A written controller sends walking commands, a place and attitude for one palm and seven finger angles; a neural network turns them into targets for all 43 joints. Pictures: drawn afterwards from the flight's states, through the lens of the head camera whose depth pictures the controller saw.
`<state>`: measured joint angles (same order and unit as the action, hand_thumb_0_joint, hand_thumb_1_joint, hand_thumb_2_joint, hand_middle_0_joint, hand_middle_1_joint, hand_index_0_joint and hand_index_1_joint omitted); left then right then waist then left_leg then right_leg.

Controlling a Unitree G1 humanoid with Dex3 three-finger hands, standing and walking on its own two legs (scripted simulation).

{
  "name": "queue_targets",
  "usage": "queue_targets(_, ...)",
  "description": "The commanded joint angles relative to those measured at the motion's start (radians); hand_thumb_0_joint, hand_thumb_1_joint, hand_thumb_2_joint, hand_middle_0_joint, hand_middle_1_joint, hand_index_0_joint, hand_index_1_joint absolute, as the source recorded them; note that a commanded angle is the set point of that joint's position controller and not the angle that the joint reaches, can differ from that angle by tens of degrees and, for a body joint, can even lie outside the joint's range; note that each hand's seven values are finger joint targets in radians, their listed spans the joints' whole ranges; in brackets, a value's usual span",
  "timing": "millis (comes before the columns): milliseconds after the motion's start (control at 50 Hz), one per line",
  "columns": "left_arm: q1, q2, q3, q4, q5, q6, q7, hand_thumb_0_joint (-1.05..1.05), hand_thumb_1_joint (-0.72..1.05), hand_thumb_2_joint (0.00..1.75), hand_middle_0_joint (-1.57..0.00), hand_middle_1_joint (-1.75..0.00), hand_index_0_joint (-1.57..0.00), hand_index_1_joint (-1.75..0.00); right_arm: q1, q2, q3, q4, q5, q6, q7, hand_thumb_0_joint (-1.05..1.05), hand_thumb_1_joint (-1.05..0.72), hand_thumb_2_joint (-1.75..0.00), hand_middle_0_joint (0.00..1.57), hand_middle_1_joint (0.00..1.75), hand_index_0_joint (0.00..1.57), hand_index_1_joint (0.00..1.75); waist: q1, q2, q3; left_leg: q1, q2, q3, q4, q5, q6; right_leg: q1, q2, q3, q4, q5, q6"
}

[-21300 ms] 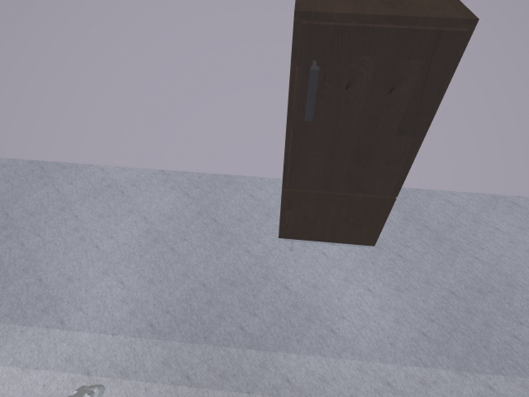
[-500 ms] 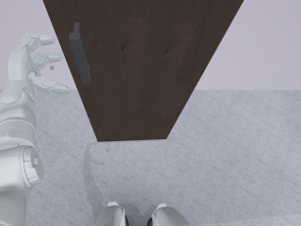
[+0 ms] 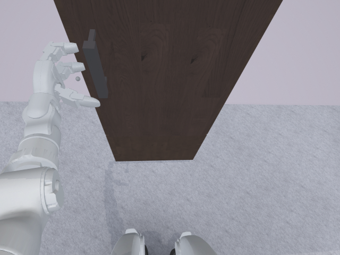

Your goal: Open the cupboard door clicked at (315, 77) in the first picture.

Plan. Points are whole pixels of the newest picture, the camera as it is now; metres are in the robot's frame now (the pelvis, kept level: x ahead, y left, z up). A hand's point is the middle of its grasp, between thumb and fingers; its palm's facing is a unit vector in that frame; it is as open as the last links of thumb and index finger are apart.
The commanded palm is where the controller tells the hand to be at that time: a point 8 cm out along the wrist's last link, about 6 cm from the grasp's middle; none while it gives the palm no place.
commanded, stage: slide the fingers in behind the handle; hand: left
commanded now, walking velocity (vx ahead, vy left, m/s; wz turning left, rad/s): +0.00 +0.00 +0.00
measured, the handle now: (98, 66) +0.53 +0.14 +0.09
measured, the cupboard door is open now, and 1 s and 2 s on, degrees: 0 1 1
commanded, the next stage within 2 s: move the hooked fingers beside the handle in 0.82 s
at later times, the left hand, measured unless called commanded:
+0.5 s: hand (81, 82) +0.49 +0.17 +0.08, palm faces +0.06 -1.00 -0.01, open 14.7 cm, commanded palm +0.47 +0.18 +0.08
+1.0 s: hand (80, 84) +0.49 +0.17 +0.08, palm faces +0.05 -1.00 -0.01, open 14.7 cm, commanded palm +0.47 +0.19 +0.08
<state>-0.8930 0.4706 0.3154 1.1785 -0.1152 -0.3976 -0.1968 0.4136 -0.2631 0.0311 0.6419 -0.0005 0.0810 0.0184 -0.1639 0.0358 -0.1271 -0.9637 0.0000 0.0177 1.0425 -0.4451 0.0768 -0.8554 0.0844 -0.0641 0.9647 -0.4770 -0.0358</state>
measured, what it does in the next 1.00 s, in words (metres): stands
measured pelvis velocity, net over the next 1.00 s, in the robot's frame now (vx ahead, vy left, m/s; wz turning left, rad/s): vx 0.00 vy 0.00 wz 0.03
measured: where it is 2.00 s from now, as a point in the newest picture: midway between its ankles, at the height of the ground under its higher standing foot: outside the picture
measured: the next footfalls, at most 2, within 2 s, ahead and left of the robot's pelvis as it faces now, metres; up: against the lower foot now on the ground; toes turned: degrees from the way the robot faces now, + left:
none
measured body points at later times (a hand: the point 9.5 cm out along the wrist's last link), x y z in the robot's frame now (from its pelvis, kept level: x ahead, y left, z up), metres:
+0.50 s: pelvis +0.00 -0.01 +0.00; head +0.11 +0.02 +0.43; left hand +0.48 +0.23 +0.08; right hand +0.02 -0.27 -0.11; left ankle +0.02 +0.07 -0.67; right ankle -0.01 -0.11 -0.67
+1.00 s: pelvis +0.00 +0.00 +0.00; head +0.11 +0.03 +0.44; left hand +0.48 +0.23 +0.08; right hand +0.02 -0.26 -0.12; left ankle +0.02 +0.07 -0.67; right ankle -0.01 -0.11 -0.67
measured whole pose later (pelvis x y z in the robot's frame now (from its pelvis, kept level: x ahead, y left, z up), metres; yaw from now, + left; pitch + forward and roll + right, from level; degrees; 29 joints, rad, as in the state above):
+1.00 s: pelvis +0.00 +0.00 +0.00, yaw +2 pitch +20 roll -4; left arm -0.89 0.38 0.20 1.18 -0.15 -0.44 -0.11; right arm 0.38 -0.26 0.01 0.70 -0.01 0.04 0.04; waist -0.12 0.04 -0.13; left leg -0.96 -0.02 -0.01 1.05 -0.44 0.08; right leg -0.84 0.07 -0.09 0.98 -0.49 -0.04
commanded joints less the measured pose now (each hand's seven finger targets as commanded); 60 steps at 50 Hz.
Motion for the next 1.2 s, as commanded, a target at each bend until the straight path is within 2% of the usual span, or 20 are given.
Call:
queue_targets(0, -0.485, 0.102, -0.046, -0.256, -0.008, -0.087, -0.014, 0.0, -0.5, 0.3, -0.3, -1.2, -0.3, -1.2, 0.152, -0.189, -0.074, -0.038, 0.0, -0.024, -0.005, 0.0, -0.9, -0.9, 0.2, 0.3, 0.2, 0.3, -0.032, 0.145, -0.467, 0.618, 0.045, -0.148, -0.094, 0.486, -0.058, -0.052, -0.003, 0.026, -0.107, 0.313, 0.001)
queue_targets(80, -0.536, 0.048, -0.093, -0.244, -0.009, -0.095, -0.004, 0.0, -0.5, 0.3, -0.3, -1.2, -0.3, -1.2, 0.15, -0.186, -0.075, -0.022, -0.001, -0.031, -0.004, 0.0, -0.9, -0.9, 0.2, 0.3, 0.2, 0.3, -0.058, 0.133, -0.421, 0.6, 0.042, -0.153, -0.095, 0.434, -0.053, -0.077, -0.004, 0.023, -0.111, 0.287, 0.0)
queue_targets(120, -0.537, 0.065, -0.084, -0.23, -0.005, -0.094, 0.002, 0.0, -0.5, 0.3, -0.3, -1.2, -0.3, -1.2, 0.149, -0.19, -0.076, -0.016, -0.001, -0.033, -0.005, 0.0, -0.9, -0.9, 0.2, 0.3, 0.2, 0.3, -0.058, 0.11, -0.431, 0.58, 0.038, -0.147, -0.095, 0.421, -0.051, -0.059, -0.006, 0.029, -0.112, 0.294, 0.002)
queue_targets(140, -0.532, 0.023, -0.118, -0.233, -0.006, -0.094, -0.002, 0.0, -0.5, 0.3, -0.3, -1.2, -0.3, -1.2, 0.142, -0.182, -0.074, -0.019, 0.0, -0.037, -0.001, 0.0, -0.9, -0.9, 0.2, 0.3, 0.2, 0.3, -0.056, 0.135, -0.429, 0.577, 0.033, -0.142, -0.097, 0.411, -0.051, -0.055, -0.007, 0.03, -0.114, 0.291, 0.001)
queue_targets(200, -0.529, 0.016, -0.122, -0.253, -0.007, -0.105, -0.001, 0.0, -0.5, 0.3, -0.3, -1.2, -0.3, -1.2, 0.139, -0.183, -0.077, -0.013, -0.001, -0.041, 0.001, 0.0, -0.9, -0.9, 0.2, 0.3, 0.2, 0.3, -0.05, 0.148, -0.467, 0.61, 0.036, -0.149, -0.09, 0.439, -0.055, -0.061, -0.008, 0.029, -0.106, 0.302, -0.002)
queue_targets(240, -0.544, -0.04, -0.166, -0.255, -0.013, -0.104, -0.001, 0.0, -0.5, 0.3, -0.3, -1.2, -0.3, -1.2, 0.131, -0.177, -0.078, -0.011, -0.001, -0.045, 0.003, 0.0, -0.9, -0.9, 0.2, 0.3, 0.2, 0.3, -0.063, 0.139, -0.448, 0.607, 0.034, -0.147, -0.089, 0.418, -0.052, -0.071, -0.007, 0.028, -0.112, 0.292, 0.001)
queue_targets(280, -0.537, -0.007, -0.137, -0.233, -0.015, -0.105, 0.005, 0.0, -0.5, 0.3, -0.3, -1.2, -0.3, -1.2, 0.141, -0.186, -0.078, -0.005, -0.001, -0.047, 0.002, 0.0, -0.9, -0.9, 0.2, 0.3, 0.2, 0.3, -0.063, 0.115, -0.435, 0.591, 0.032, -0.15, -0.09, 0.422, -0.049, -0.061, -0.006, 0.027, -0.11, 0.301, -0.003)
queue_targets(420, -0.595, -0.109, -0.222, -0.262, -0.014, -0.107, 0.015, 0.0, -0.5, 0.3, -0.3, -1.2, -0.3, -1.2, 0.13, -0.178, -0.084, 0.008, -0.005, -0.058, 0.01, 0.0, -0.9, -0.9, 0.2, 0.3, 0.2, 0.3, -0.082, 0.142, -0.441, 0.622, 0.034, -0.161, -0.084, 0.412, -0.054, -0.109, -0.01, 0.022, -0.107, 0.282, -0.002)
queue_targets(460, -0.556, -0.069, -0.186, -0.254, -0.012, -0.107, 0.022, 0.0, -0.5, 0.3, -0.3, -1.2, -0.3, -1.2, 0.135, -0.183, -0.086, 0.008, -0.005, -0.057, 0.01, 0.0, -0.9, -0.9, 0.2, 0.3, 0.2, 0.3, -0.063, 0.122, -0.464, 0.612, 0.029, -0.156, -0.087, 0.434, -0.053, -0.068, -0.009, 0.024, -0.105, 0.306, -0.005)
queue_targets(500, -0.555, -0.089, -0.202, -0.277, -0.013, -0.113, 0.017, 0.0, -0.5, 0.3, -0.3, -1.2, -0.3, -1.2, 0.13, -0.179, -0.087, 0.008, -0.003, -0.058, 0.012, 0.0, -0.9, -0.9, 0.2, 0.3, 0.2, 0.3, -0.06, 0.141, -0.487, 0.649, 0.033, -0.161, -0.081, 0.477, -0.057, -0.081, -0.009, 0.022, -0.1, 0.318, -0.004)
queue_targets(580, -0.557, -0.103, -0.211, -0.285, -0.021, -0.118, 0.016, 0.0, -0.5, 0.3, -0.3, -1.2, -0.3, -1.2, 0.127, -0.178, -0.085, 0.004, -0.002, -0.06, 0.013, 0.0, -0.9, -0.9, 0.2, 0.3, 0.2, 0.3, -0.063, 0.125, -0.469, 0.635, 0.03, -0.161, -0.088, 0.464, -0.054, -0.071, -0.007, 0.02, -0.103, 0.314, -0.005)
queue_targets(680, -0.555, -0.051, -0.167, -0.275, -0.02, -0.122, 0.018, 0.0, -0.5, 0.3, -0.3, -1.2, -0.3, -1.2, 0.124, -0.18, -0.084, 0.004, 0.0, -0.059, 0.009, 0.0, -0.9, -0.9, 0.2, 0.3, 0.2, 0.3, -0.053, 0.129, -0.452, 0.613, 0.025, -0.152, -0.088, 0.446, -0.052, -0.058, -0.008, 0.024, -0.104, 0.314, -0.007)
queue_targets(820, -0.541, -0.07, -0.178, -0.289, -0.021, -0.128, 0.018, 0.0, -0.5, 0.3, -0.3, -1.2, -0.3, -1.2, 0.117, -0.179, -0.086, 0.001, -0.001, -0.059, 0.011, 0.0, -0.9, -0.9, 0.2, 0.3, 0.2, 0.3, -0.048, 0.143, -0.472, 0.659, 0.038, -0.169, -0.093, 0.474, -0.064, -0.09, -0.008, 0.016, -0.1, 0.296, -0.005)
queue_targets(860, -0.542, -0.111, -0.206, -0.269, -0.02, -0.123, 0.018, 0.0, -0.5, 0.3, -0.3, -1.2, -0.3, -1.2, 0.112, -0.175, -0.086, 0.003, -0.001, -0.061, 0.012, 0.0, -0.9, -0.9, 0.2, 0.3, 0.2, 0.3, -0.057, 0.116, -0.437, 0.641, 0.039, -0.173, -0.099, 0.429, -0.064, -0.104, -0.007, 0.012, -0.104, 0.27, -0.004)
queue_targets(920, -0.577, -0.091, -0.196, -0.263, -0.015, -0.126, 0.028, 0.0, -0.5, 0.3, -0.3, -1.2, -0.3, -1.2, 0.118, -0.181, -0.085, 0.009, -0.003, -0.064, 0.008, 0.0, -0.9, -0.9, 0.2, 0.3, 0.2, 0.3, -0.064, 0.116, -0.435, 0.632, 0.038, -0.179, -0.099, 0.419, -0.064, -0.115, -0.01, 0.013, -0.1, 0.263, -0.004)
queue_targets(980, -0.551, -0.024, -0.142, -0.276, -0.013, -0.133, 0.031, 0.0, -0.5, 0.3, -0.3, -1.2, -0.3, -1.2, 0.128, -0.187, -0.086, 0.004, -0.004, -0.063, 0.006, 0.0, -0.9, -0.9, 0.2, 0.3, 0.2, 0.3, -0.039, 0.131, -0.483, 0.651, 0.037, -0.18, -0.099, 0.46, -0.066, -0.085, -0.009, 0.015, -0.091, 0.277, -0.009)
queue_targets(1020, -0.557, -0.076, -0.186, -0.275, -0.011, -0.129, 0.023, 0.0, -0.5, 0.3, -0.3, -1.2, -0.3, -1.2, 0.116, -0.176, -0.082, 0.002, -0.003, -0.06, 0.009, 0.0, -0.9, -0.9, 0.2, 0.3, 0.2, 0.3, -0.051, 0.143, -0.467, 0.665, 0.042, -0.181, -0.097, 0.469, -0.071, -0.109, -0.008, 0.012, -0.096, 0.275, -0.005)
queue_targets(1060, -0.51, -0.021, -0.13, -0.239, -0.015, -0.121, 0.023, 0.0, -0.5, 0.3, -0.3, -1.2, -0.3, -1.2, 0.122, -0.186, -0.084, 0.003, -0.002, -0.057, 0.008, 0.0, -0.9, -0.9, 0.2, 0.3, 0.2, 0.3, -0.037, 0.099, -0.45, 0.622, 0.037, -0.172, -0.102, 0.434, -0.065, -0.077, -0.006, 0.012, -0.102, 0.271, -0.006)
queue_targets(1140, -0.53, -0.034, -0.149, -0.249, -0.012, -0.125, 0.015, 0.0, -0.5, 0.3, -0.3, -1.2, -0.3, -1.2, 0.114, -0.181, -0.08, -0.003, 0.001, -0.056, 0.005, 0.0, -0.9, -0.9, 0.2, 0.3, 0.2, 0.3, -0.042, 0.118, -0.434, 0.629, 0.04, -0.178, -0.108, 0.422, -0.068, -0.096, -0.007, 0.012, -0.102, 0.256, -0.005)
queue_targets(1180, -0.535, 0.011, -0.113, -0.263, -0.015, -0.131, 0.019, 0.0, -0.5, 0.3, -0.3, -1.2, -0.3, -1.2, 0.122, -0.187, -0.081, -0.006, 0.0, -0.055, 0.001, 0.0, -0.9, -0.9, 0.2, 0.3, 0.2, 0.3, -0.035, 0.136, -0.448, 0.639, 0.039, -0.179, -0.107, 0.45, -0.068, -0.089, -0.006, 0.012, -0.096, 0.264, -0.008)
